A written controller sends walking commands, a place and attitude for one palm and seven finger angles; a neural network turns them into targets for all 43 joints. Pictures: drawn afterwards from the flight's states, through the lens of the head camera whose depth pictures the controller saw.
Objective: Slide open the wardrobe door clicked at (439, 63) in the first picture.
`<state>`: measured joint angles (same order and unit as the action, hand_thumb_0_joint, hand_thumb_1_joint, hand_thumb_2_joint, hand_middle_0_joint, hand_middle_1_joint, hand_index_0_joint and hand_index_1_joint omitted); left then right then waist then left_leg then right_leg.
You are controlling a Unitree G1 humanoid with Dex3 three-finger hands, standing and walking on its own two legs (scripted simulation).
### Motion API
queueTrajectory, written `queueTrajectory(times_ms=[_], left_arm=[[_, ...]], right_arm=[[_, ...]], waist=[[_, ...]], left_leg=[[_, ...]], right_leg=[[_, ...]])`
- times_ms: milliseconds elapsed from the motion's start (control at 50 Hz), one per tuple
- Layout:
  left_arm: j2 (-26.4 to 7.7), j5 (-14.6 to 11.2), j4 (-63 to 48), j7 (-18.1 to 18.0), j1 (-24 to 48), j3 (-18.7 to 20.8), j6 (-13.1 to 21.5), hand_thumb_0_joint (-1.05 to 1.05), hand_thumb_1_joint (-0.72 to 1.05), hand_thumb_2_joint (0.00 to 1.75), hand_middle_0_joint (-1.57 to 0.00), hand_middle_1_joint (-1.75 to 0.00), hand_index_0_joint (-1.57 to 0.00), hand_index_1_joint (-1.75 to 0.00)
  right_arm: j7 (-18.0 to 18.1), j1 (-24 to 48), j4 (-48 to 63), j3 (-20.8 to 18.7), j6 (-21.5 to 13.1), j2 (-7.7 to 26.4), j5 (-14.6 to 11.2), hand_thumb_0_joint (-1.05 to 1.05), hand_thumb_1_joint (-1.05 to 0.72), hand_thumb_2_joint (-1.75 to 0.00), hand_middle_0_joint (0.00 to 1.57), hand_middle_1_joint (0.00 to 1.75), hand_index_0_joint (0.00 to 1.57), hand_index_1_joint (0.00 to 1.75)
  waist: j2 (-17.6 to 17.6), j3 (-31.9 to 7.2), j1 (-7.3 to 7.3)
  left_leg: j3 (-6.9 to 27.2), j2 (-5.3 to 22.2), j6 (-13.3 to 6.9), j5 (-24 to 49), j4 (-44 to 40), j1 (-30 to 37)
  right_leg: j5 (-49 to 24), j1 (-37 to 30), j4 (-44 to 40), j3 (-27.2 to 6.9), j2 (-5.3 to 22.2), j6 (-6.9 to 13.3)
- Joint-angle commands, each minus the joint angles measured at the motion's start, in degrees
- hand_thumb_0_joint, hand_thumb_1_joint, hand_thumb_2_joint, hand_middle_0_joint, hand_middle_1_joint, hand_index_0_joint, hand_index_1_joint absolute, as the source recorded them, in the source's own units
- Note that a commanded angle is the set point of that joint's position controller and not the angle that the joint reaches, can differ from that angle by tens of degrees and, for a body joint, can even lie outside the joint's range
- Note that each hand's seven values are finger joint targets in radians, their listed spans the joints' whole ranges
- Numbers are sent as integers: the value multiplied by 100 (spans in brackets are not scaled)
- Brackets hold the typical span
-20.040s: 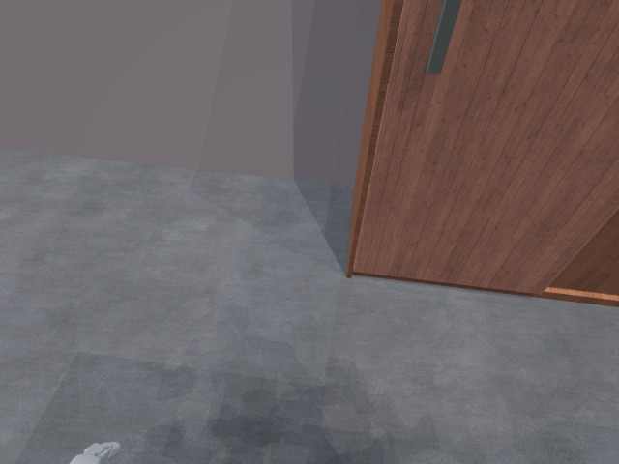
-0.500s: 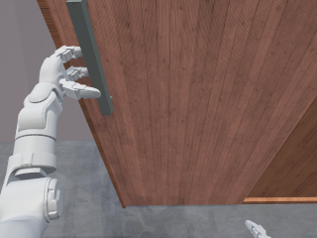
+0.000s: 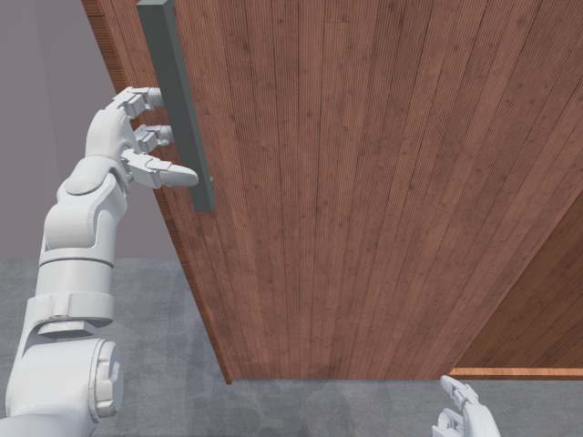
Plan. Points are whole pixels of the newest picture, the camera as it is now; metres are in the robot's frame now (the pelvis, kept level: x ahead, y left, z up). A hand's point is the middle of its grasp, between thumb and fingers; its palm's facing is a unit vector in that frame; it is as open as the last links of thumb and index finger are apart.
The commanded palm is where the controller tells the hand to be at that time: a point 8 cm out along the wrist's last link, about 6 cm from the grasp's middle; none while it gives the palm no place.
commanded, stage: slide the fingers in behind the handle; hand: left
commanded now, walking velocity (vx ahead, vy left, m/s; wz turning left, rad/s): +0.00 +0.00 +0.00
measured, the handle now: (188, 117) +0.45 +0.17 +0.25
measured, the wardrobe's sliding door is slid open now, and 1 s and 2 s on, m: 0.00 0.00 0.00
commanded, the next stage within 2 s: grip the handle and tug to test in 1.22 s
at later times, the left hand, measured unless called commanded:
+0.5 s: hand (189, 143) +0.40 +0.16 +0.24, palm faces +0.07 -1.00 +0.00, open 14.0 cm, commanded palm +0.37 +0.21 +0.24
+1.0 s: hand (197, 139) +0.40 +0.15 +0.24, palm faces +0.08 -1.00 +0.01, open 14.0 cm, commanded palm +0.37 +0.20 +0.24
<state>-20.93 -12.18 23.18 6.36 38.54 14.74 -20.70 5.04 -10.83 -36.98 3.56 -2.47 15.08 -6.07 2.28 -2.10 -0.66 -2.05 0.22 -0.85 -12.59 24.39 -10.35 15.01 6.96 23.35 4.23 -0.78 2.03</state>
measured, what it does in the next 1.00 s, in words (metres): stands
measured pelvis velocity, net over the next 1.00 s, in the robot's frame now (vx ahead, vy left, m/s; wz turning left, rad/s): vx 0.00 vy -0.01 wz -0.01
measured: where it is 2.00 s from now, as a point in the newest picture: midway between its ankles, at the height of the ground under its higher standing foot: outside the picture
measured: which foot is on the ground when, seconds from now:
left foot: down 0.00-1.00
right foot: down 0.00-1.00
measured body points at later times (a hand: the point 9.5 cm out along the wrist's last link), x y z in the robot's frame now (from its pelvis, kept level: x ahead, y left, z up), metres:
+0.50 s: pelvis +0.01 +0.00 +0.00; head -0.02 -0.01 +0.45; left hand +0.39 +0.21 +0.24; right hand +0.18 -0.22 -0.09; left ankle +0.01 +0.11 -0.74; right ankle -0.02 -0.09 -0.74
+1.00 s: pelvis +0.00 -0.01 +0.00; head -0.03 -0.03 +0.45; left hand +0.39 +0.20 +0.25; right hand +0.17 -0.24 -0.09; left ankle +0.01 +0.11 -0.74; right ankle -0.02 -0.09 -0.74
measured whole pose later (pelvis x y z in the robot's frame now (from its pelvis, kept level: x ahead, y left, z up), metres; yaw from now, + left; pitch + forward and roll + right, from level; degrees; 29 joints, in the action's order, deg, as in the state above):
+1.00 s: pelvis +0.00 -0.01 +0.00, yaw +0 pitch -2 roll +0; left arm -16.3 -11.6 18.8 0.8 38.4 12.6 -24.2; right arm 4.2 -10.7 -37.5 3.8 1.4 14.0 -5.1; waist 2.4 -2.2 -0.3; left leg -2.3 0.7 -0.3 -11.8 22.5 -8.5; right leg 14.4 5.5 22.0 3.9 -1.3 2.5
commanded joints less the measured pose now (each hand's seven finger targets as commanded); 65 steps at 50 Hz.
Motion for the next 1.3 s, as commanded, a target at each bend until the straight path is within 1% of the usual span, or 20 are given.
queueTrajectory(times_ms=[0, 40, 140, 180, 320, 400, 460, 500, 520, 580, 660, 740, 820, 860, 880, 940, 1020, 1080, 1220, 1280], left_arm=[[-1060, -65, -1302, -66, 2759, 213, 369, 0, -50, 30, -30, -120, -30, -120], [-1167, -62, -1227, -95, 2590, 314, 334, 0, -50, 30, -30, -120, -30, -120], [-996, -34, -1574, -161, 2568, 198, 270, 0, -50, 30, -30, -120, -30, -120], [-723, -37, -1897, -168, 2616, 8, 247, 0, -50, 30, -30, -120, -30, -120], [-560, -53, -2192, -368, 2352, 15, -24, 0, -50, 30, -30, -120, -30, -120], [-588, 5, -2347, -534, 2487, 31, -91, 0, -50, 30, -30, -120, -30, -120], [-696, -4, -2108, -580, 2426, 136, -131, 0, -50, 30, -30, -120, -30, -120], [-798, 34, -2114, -590, 2460, 203, -133, 0, -50, 30, -30, -120, -30, -120], [-578, 42, -2205, -562, 2634, -21, -108, 0, -50, 30, -30, -120, -30, -120], [-546, 10, -2139, -514, 2513, -30, -79, 0, -50, 30, -30, -120, -30, -120], [-208, -33, -2064, -455, 2526, -297, -103, 0, -50, 30, -30, -120, -30, -120], [-443, -5, -1923, -586, 2700, -101, -116, 0, -50, 30, -30, -120, -30, -120], [-442, 72, -1726, -635, 2949, -164, -63, 0, -50, 30, -30, -120, -30, -120], [-654, 52, -1726, -615, 2817, 36, 7, 0, -50, 30, -30, -120, -30, -120], [-526, 35, -1754, -582, 2913, -73, 37, 0, -50, 30, -30, -120, -30, -120], [-882, 37, -1668, -532, 2535, 262, 104, 0, -50, 30, -30, -120, -30, -120], [-614, 3, -1883, -436, 2442, 55, 82, 0, -50, 30, -30, -120, -30, -120], [-868, -35, -2059, -388, 2329, 265, 27, 0, -50, 30, -30, -120, -30, -120], [-596, -77, -2169, -374, 2429, 39, -56, 0, -50, 30, -30, -120, -30, -120], [-746, -48, -2161, -404, 2506, 136, -43, 0, -50, 30, -30, -120, -30, -120]], right_arm=[[42, 596, 856, -248, -251, 600, 39, 0, -90, -90, 20, 30, 20, 30], [31, 611, 862, -262, -203, 628, 47, 0, -90, -90, 20, 30, 20, 30], [5, 685, 926, -265, -137, 604, 53, 0, -90, -90, 20, 30, 20, 30], [-19, 746, 985, -251, -141, 555, 54, 0, -90, -90, 20, 30, 20, 30], [-34, 840, 964, -237, -54, 532, 79, 0, -90, -90, 20, 30, 20, 30], [-30, 894, 938, -232, -9, 514, 103, 0, -90, -90, 20, 30, 20, 30], [-14, 876, 899, -218, 40, 545, 117, 0, -90, -90, 20, 30, 20, 30], [-17, 898, 924, -212, 63, 521, 112, 0, -90, -90, 20, 30, 20, 30], [-27, 899, 933, -205, 52, 505, 114, 0, -90, -90, 20, 30, 20, 30], [-24, 897, 928, -217, 68, 507, 99, 0, -90, -90, 20, 30, 20, 30], [-27, 903, 934, -221, 64, 491, 83, 0, -90, -90, 20, 30, 20, 30], [-14, 885, 880, -233, 60, 519, 103, 0, -90, -90, 20, 30, 20, 30], [-6, 826, 815, -224, 65, 503, 114, 0, -90, -90, 20, 30, 20, 30], [0, 824, 849, -230, 78, 531, 122, 0, -90, -90, 20, 30, 20, 30], [-1, 836, 871, -222, 63, 512, 125, 0, -90, -90, 20, 30, 20, 30], [-25, 817, 896, -238, 80, 538, 125, 0, -90, -90, 20, 30, 20, 30], [-48, 851, 959, -231, 73, 502, 97, 0, -90, -90, 20, 30, 20, 30], [-34, 880, 995, -245, 72, 538, 88, 0, -90, -90, 20, 30, 20, 30], [-28, 935, 969, -224, 31, 506, 87, 0, -90, -90, 20, 30, 20, 30], [-14, 908, 951, -242, 26, 529, 101, 0, -90, -90, 20, 30, 20, 30]], waist=[[-118, -1528, 81], [-234, -1484, 32], [-176, -1550, 14], [26, -1649, 27], [-224, -1551, -13], [-134, -1545, -9], [-376, -1415, -12], [-208, -1489, -46], [-95, -1513, 16], [-161, -1511, 26], [-163, -1379, 66], [-210, -1329, 26], [-276, -1368, 98], [-324, -1498, 20], [-352, -1500, 40], [-275, -1556, -92], [-267, -1500, -39], [-334, -1523, -82], [-207, -1380, -18], [-276, -1484, -24]], left_leg=[[324, -7, -196, 1446, -99, 1077], [317, 13, -196, 1417, -120, 994], [287, 23, -194, 1633, -114, 1077], [299, 12, -181, 1776, -94, 1195], [313, 21, -152, 1765, -113, 1163], [290, 18, -156, 1727, -146, 1190], [283, 9, -179, 1599, -203, 1034], [245, -11, -179, 1611, -192, 1028], [243, -20, -179, 1659, -182, 1091], [242, -17, -184, 1651, -169, 1123], [257, -12, -187, 1536, -179, 1141], [279, -16, -195, 1290, -221, 1052], [237, -44, -216, 1261, -217, 1013], [240, -50, -223, 1311, -252, 990], [225, -61, -235, 1324, -250, 984], [200, -63, -229, 1444, -254, 918], [162, -65, -233, 1474, -243, 958], [151, -70, -251, 1483, -247, 940], [193, -75, -240, 1347, -228, 1002], [206, -66, -240, 1429, -233, 1046]], right_leg=[[-1835, 173, -254, -279, 84, -34], [-1810, 114, -269, -280, 85, -45], [-1996, 37, -234, -268, 88, -39], [-2100, 42, -181, -259, 86, -18], [-2004, 63, -187, -203, 46, -30], [-1929, 39, -228, -230, 46, -28], [-1884, -26, -296, -249, 55, -50], [-1950, -95, -289, -284, 66, -46], [-1998, -72, -272, -278, 74, -38], [-2035, -78, -301, -286, 62, -41], [-1908, 69, -332, -252, 48, -52], [-1595, 100, -405, -286, 46, -59], [-1656, 56, -419, -322, 60, -78], [-1742, -107, -413, -330, 68, -71], [-1811, -125, -413, -340, 74, -85], [-2019, -322, -386, -353, 82, -74], [-2135, -253, -382, -339, 67, -91], [-2182, -312, -401, -358, 76, -106], [-1914, -84, -436, -340, 48, -98], [-1940, -127, -430, -333, 45, -92]])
